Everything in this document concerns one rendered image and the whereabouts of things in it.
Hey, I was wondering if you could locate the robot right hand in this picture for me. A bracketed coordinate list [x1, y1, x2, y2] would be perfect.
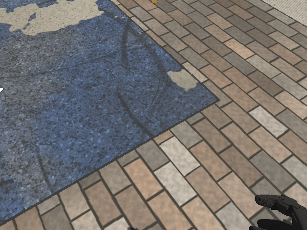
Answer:
[248, 195, 307, 230]

